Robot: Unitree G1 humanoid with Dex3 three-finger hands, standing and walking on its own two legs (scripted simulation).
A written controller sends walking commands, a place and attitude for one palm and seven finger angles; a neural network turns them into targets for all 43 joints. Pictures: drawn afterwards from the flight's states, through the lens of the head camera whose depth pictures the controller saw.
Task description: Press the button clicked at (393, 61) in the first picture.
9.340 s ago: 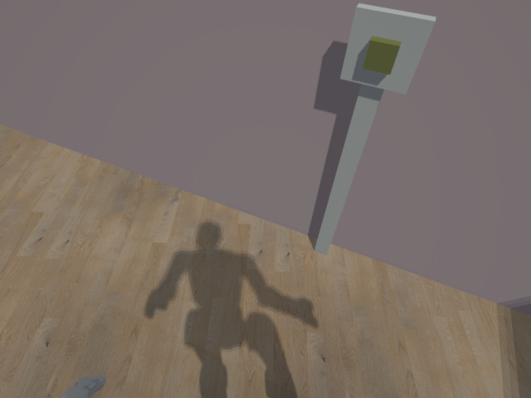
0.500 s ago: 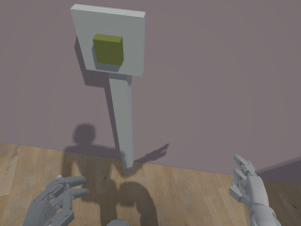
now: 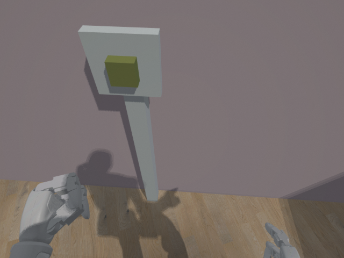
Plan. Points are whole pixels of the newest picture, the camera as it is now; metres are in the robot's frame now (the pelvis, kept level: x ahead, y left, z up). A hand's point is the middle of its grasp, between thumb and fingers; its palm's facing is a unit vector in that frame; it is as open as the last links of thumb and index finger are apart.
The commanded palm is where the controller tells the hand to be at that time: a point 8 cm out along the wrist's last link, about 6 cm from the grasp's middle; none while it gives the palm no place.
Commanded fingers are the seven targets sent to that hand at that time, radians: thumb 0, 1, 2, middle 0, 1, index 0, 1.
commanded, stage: raise the hand and make a fist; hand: left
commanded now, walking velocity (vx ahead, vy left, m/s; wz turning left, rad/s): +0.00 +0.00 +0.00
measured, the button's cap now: (123, 71) +0.48 +0.15 +0.19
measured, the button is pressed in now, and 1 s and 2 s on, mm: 0 0 0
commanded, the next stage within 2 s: aim a knuckle at the button in 1.00 s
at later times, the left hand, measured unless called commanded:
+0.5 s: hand (58, 171) +0.23 +0.22 +0.16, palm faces +0.04 -0.99 -0.10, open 3.1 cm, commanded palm +0.20 +0.26 +0.18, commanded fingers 0.00 0.90 0.90 -1.30 -1.50 -1.30 -1.50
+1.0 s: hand (55, 161) +0.23 +0.21 +0.19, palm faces +0.08 -0.99 -0.08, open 3.1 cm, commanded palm +0.20 +0.25 +0.19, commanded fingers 0.00 0.90 0.90 -1.30 -1.50 -1.30 -1.50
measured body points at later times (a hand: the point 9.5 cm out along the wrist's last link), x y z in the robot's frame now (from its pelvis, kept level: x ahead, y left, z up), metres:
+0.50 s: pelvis +0.01 +0.01 +0.03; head -0.01 +0.00 +0.48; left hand +0.22 +0.27 +0.16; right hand +0.21 -0.20 -0.03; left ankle +0.00 +0.10 -0.70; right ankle +0.00 -0.11 -0.70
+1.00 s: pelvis +0.00 -0.01 +0.03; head -0.03 -0.02 +0.48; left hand +0.22 +0.26 +0.20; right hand +0.19 -0.23 -0.03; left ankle +0.00 +0.10 -0.70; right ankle +0.00 -0.11 -0.70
